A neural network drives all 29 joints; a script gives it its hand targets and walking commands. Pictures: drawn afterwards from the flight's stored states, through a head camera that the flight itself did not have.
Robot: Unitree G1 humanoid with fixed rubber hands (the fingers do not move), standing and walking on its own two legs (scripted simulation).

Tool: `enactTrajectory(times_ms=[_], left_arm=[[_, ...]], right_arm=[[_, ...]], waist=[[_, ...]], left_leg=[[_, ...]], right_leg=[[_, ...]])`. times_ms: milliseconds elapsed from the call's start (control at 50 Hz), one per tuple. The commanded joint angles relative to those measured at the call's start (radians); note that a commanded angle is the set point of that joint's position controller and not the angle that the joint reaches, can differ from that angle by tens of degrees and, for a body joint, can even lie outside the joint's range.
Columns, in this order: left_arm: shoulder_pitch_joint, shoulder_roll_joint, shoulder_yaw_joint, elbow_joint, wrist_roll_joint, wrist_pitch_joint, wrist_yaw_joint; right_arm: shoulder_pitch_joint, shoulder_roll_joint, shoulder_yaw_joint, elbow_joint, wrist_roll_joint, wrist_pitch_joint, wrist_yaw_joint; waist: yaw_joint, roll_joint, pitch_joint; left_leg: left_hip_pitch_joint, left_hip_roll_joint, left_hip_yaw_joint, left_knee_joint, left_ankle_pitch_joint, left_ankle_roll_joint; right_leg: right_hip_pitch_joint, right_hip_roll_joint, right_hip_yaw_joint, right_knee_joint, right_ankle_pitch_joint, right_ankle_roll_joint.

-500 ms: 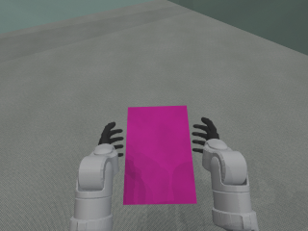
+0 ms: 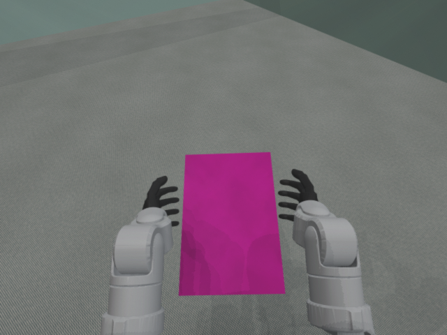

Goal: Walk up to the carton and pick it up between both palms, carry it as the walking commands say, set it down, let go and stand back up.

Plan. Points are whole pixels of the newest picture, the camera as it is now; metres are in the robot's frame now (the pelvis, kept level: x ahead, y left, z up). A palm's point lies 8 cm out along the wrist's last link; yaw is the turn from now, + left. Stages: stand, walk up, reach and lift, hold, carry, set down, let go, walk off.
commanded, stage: carry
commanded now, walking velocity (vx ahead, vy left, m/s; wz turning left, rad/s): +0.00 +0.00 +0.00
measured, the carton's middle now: (229, 225) +0.33 +0.00 -0.01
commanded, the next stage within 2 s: hold in 0.08 s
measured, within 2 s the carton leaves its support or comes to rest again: neither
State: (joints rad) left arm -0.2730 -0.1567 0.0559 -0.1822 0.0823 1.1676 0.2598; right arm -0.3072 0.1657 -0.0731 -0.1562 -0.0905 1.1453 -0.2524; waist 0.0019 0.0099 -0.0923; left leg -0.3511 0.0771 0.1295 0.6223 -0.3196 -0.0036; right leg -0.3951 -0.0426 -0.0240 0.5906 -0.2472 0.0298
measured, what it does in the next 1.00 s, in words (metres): stands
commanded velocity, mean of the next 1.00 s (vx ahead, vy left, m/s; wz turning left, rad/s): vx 0.00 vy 0.00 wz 0.00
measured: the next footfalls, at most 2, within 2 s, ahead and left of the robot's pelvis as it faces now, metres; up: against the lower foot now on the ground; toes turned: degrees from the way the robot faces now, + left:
none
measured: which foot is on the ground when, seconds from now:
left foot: down 0.00-1.00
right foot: down 0.00-1.00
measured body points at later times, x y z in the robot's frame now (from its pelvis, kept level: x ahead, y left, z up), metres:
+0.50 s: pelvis -0.01 -0.02 +0.01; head -0.09 -0.04 +0.46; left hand +0.28 +0.15 +0.09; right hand +0.32 -0.11 +0.09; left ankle +0.00 +0.12 -0.73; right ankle +0.04 -0.14 -0.73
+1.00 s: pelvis -0.01 -0.01 +0.02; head -0.08 -0.01 +0.46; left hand +0.29 +0.15 +0.05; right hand +0.32 -0.11 +0.06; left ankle +0.00 +0.12 -0.73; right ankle +0.04 -0.14 -0.73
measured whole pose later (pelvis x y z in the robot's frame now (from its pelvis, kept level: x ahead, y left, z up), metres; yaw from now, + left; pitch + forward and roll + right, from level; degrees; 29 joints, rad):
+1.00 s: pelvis -0.01 -0.01 +0.02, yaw +5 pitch -7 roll +0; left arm -0.40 -0.20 0.32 0.50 0.39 0.73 0.02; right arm -0.46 0.22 -0.35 0.58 -0.37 0.66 -0.06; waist -0.02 -0.01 -0.05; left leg -0.08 -0.02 -0.11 0.42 -0.21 -0.02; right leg -0.08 0.03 0.11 0.39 -0.18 0.02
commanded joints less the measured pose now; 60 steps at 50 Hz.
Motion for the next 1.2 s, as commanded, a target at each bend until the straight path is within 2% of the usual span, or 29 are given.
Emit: enactTrajectory(times_ms=[0, 60, 80, 100, 120, 140, 200, 260, 340, 360, 380, 440, 480, 540, 560, 580, 600, 620, 660, 680, 700, 720, 780, 900, 920, 1040, 1100, 1140, 1180], left_arm=[[-0.364, -1.004, -0.478, -0.125, -0.293, -0.051, -0.213], [-0.364, -0.988, -0.457, -0.083, -0.27, -0.049, -0.212], [-0.03, -0.637, -0.106, 0.268, 0.081, -0.166, -0.267], [-0.128, -0.483, 0.005, 0.619, 0.095, -0.258, -0.27], [-0.165, -0.564, -0.117, 0.674, 0.055, -0.348, -0.289], [-0.174, -0.67, -0.204, 0.475, 0.023, -0.424, -0.304], [-0.501, -1.052, -0.514, 0.05, -0.161, -0.552, -0.364], [-0.667, -1.089, -0.579, -0.064, -0.21, -0.556, -0.373], [-0.489, -1.037, -0.491, 0.312, -0.139, -0.464, -0.403], [-0.465, -1.017, -0.461, 0.381, -0.113, -0.449, -0.411], [-0.482, -0.983, -0.395, 0.471, -0.088, -0.44, -0.422], [-0.527, -0.868, -0.178, 0.714, 0.008, -0.426, -0.456], [-0.619, -0.878, -0.15, 0.683, 0.02, -0.454, -0.479], [-0.731, -0.932, -0.156, 0.648, 0.012, -0.486, -0.517], [-0.77, -0.926, -0.153, 0.634, 0.014, -0.488, -0.513], [-0.829, -0.948, -0.167, 0.637, -0.003, -0.499, -0.515], [-0.878, -0.957, -0.168, 0.608, -0.006, -0.511, -0.514], [-0.9, -0.956, -0.191, 0.567, -0.028, -0.527, -0.513], [-0.854, -0.976, -0.224, 0.523, -0.044, -0.536, -0.504], [-0.848, -0.972, -0.223, 0.542, -0.04, -0.536, -0.502], [-0.855, -0.986, -0.254, 0.519, -0.045, -0.536, -0.499], [-0.856, -0.962, -0.228, 0.539, -0.037, -0.532, -0.489], [-0.818, -0.99, -0.254, 0.559, -0.023, -0.516, -0.489], [-0.676, -1.05, -0.217, 0.684, 0.069, -0.497, -0.476], [-0.658, -1.041, -0.191, 0.69, 0.073, -0.505, -0.475], [-0.57, -1.134, -0.238, 0.648, 0.021, -0.573, -0.454], [-0.563, -1.082, -0.163, 0.694, 0.049, -0.642, -0.442], [-0.57, -1.074, -0.164, 0.677, 0.056, -0.682, -0.437], [-0.566, -1.034, -0.146, 0.701, 0.082, -0.719, -0.428]], right_arm=[[-0.296, 0.999, 0.472, -0.098, 0.291, -0.02, 0.221], [-0.3, 0.978, 0.454, -0.068, 0.275, -0.022, 0.223], [-0.04, 0.627, 0.103, 0.283, -0.07, -0.161, 0.278], [-0.091, 0.51, 0.066, 0.634, -0.034, -0.253, 0.301], [-0.12, 0.601, 0.188, 0.539, 0.005, -0.338, 0.317], [-0.12, 0.68, 0.333, 0.354, 0.007, -0.394, 0.321], [-0.398, 1.042, 0.609, 0.111, 0.172, -0.498, 0.404], [-0.544, 1.064, 0.643, 0.02, 0.22, -0.527, 0.413], [-0.426, 0.95, 0.481, 0.311, 0.096, -0.475, 0.422], [-0.381, 0.94, 0.448, 0.396, 0.071, -0.463, 0.428], [-0.392, 0.92, 0.385, 0.473, 0.038, -0.447, 0.431], [-0.424, 0.879, 0.166, 0.72, -0.047, -0.404, 0.427], [-0.477, 0.978, 0.171, 0.757, -0.05, -0.401, 0.433], [-0.606, 1.106, 0.225, 0.698, -0.004, -0.419, 0.425], [-0.633, 1.148, 0.241, 0.711, 0.008, -0.423, 0.425], [-0.704, 1.151, 0.247, 0.674, 0.019, -0.433, 0.418], [-0.743, 1.156, 0.256, 0.646, 0.033, -0.449, 0.424], [-0.742, 1.179, 0.282, 0.635, 0.047, -0.448, 0.421], [-0.743, 1.217, 0.368, 0.57, 0.088, -0.466, 0.428], [-0.742, 1.219, 0.371, 0.582, 0.091, -0.463, 0.432], [-0.706, 1.21, 0.354, 0.591, 0.08, -0.47, 0.434], [-0.706, 1.202, 0.362, 0.632, 0.085, -0.464, 0.442], [-0.606, 1.216, 0.321, 0.726, 0.052, -0.463, 0.449], [-0.42, 1.037, 0.079, 0.872, -0.054, -0.491, 0.487], [-0.422, 1.026, 0.068, 0.857, -0.067, -0.493, 0.489], [-0.546, 0.95, 0.135, 0.577, -0.045, -0.565, 0.468], [-0.609, 0.974, 0.181, 0.583, -0.057, -0.595, 0.461], [-0.556, 0.966, 0.197, 0.617, -0.066, -0.62, 0.469], [-0.542, 0.978, 0.198, 0.677, -0.082, -0.644, 0.471]], waist=[[-0.003, 0.032, -0.275], [0.0, 0.006, -0.245], [0.061, 0.044, 0.281], [0.005, 0.039, 0.254], [-0.017, 0.03, 0.123], [0.05, 0.019, -0.025], [0.038, 0.041, -0.537], [0.037, 0.072, -0.62], [-0.044, 0.051, -0.149], [-0.032, 0.1, -0.049], [-0.039, 0.064, 0.045], [-0.069, 0.002, 0.216], [-0.063, -0.093, 0.174], [-0.062, -0.122, 0.033], [-0.02, -0.094, 0.023], [-0.042, -0.114, -0.011], [-0.014, -0.058, -0.036], [-0.023, -0.113, -0.087], [0.023, -0.087, -0.216], [0.024, -0.102, -0.274], [0.016, -0.036, -0.304], [0.034, -0.053, -0.294], [0.021, -0.017, -0.26], [-0.075, 0.139, -0.059], [-0.066, 0.07, -0.063], [-0.095, 0.051, -0.113], [-0.028, -0.061, -0.147], [-0.037, -0.084, -0.217], [-0.001, -0.089, -0.241]], left_leg=[[0.116, 0.105, -0.131, -0.122, 0.196, 0.039], [0.095, 0.086, -0.107, -0.111, 0.113, 0.03], [0.153, -0.127, -0.148, -0.3, 0.023, 0.026], [0.173, -0.135, -0.167, -0.296, 0.094, 0.024], [0.22, -0.146, -0.192, -0.268, 0.205, 0.023], [0.262, -0.134, -0.218, -0.276, 0.295, 0.044], [0.479, -0.135, -0.239, -0.204, 0.794, 0.002], [0.447, -0.123, -0.235, -0.196, 0.701, -0.021], [0.285, -0.123, -0.237, -0.302, 0.154, -0.006], [0.221, -0.115, -0.239, -0.341, 0.054, -0.001], [0.149, -0.113, -0.244, -0.374, -0.092, 0.012], [0.095, -0.133, -0.226, -0.36, -0.227, 0.034], [0.172, -0.161, -0.195, -0.294, -0.111, 0.03], [0.27, -0.193, -0.16, -0.23, 0.03, 0.024], [0.233, -0.192, -0.146, -0.231, 0.039, 0.025], [0.246, -0.187, -0.154, -0.22, 0.033, 0.024], [0.235, -0.188, -0.148, -0.218, 0.032, 0.019], [0.253, -0.178, -0.156, -0.216, 0.064, 0.024], [0.268, -0.173, -0.156, -0.221, 0.122, 0.019], [0.277, -0.165, -0.161, -0.225, 0.14, 0.024], [0.292, -0.166, -0.156, -0.235, 0.156, 0.011], [0.284, -0.162, -0.155, -0.236, 0.117, 0.011], [0.287, -0.167, -0.153, -0.246, 0.134, -0.002], [0.288, -0.141, -0.207, -0.313, 0.117, -0.03], [0.268, -0.141, -0.212, -0.321, 0.157, -0.025], [0.242, -0.16, -0.223, -0.275, 0.262, -0.026], [0.238, -0.174, -0.217, -0.242, 0.208, 0.002], [0.235, -0.173, -0.226, -0.224, 0.257, 0.005], [0.205, -0.172, -0.219, -0.203, 0.233, 0.009]], right_leg=[[0.067, -0.049, 0.039, -0.022, 0.198, -0.04], [0.07, -0.058, 0.051, -0.066, 0.163, -0.044], [0.235, 0.105, 0.07, -0.253, 0.028, -0.068], [0.265, 0.111, 0.098, -0.257, 0.072, -0.079], [0.307, 0.106, 0.104, -0.23, 0.188, -0.063], [0.36, 0.107, 0.103, -0.221, 0.291, -0.06], [0.536, 0.147, 0.077, -0.158, 0.677, -0.031], [0.531, 0.156, 0.073, -0.134, 0.533, -0.037], [0.415, 0.145, 0.064, -0.189, 0.192, -0.062], [0.434, 0.144, 0.066, -0.197, 0.142, -0.062], [0.451, 0.149, 0.061, -0.205, 0.045, -0.054], [0.421, 0.135, 0.093, -0.253, -0.188, -0.031], [0.334, 0.107, 0.121, -0.309, -0.237, -0.024], [0.286, 0.066, 0.153, -0.353, -0.166, -0.001], [0.308, 0.064, 0.153, -0.344, -0.128, -0.002], [0.302, 0.061, 0.155, -0.341, -0.144, -0.001], [0.325, 0.065, 0.151, -0.33, -0.14, -0.011], [0.324, 0.074, 0.133, -0.312, -0.068, -0.004], [0.401, 0.073, 0.132, -0.268, 0.081, 0.0], [0.401, 0.085, 0.12, -0.247, 0.118, 0.003], [0.413, 0.093, 0.108, -0.234, 0.155, -0.004], [0.391, 0.097, 0.101, -0.236, 0.092, -0.007], [0.377, 0.104, 0.099, -0.24, 0.098, -0.016], [0.301, 0.143, 0.068, -0.266, 0.096, -0.07], [0.321, 0.154, 0.061, -0.258, 0.13, -0.059], [0.351, 0.137, 0.078, -0.216, 0.242, -0.061], [0.329, 0.133, 0.08, -0.204, 0.154, -0.04], [0.289, 0.14, 0.077, -0.182, 0.191, -0.038], [0.263, 0.145, 0.075, -0.158, 0.157, -0.031]])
